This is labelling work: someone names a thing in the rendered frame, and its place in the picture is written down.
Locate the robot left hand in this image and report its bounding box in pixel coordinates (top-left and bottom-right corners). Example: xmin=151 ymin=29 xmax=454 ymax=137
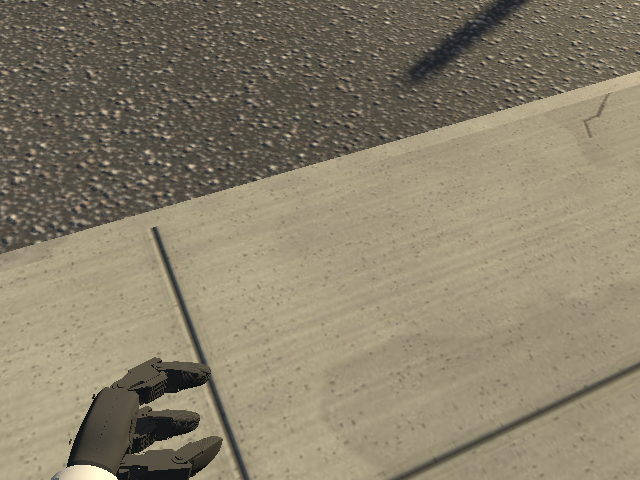
xmin=66 ymin=357 xmax=223 ymax=480

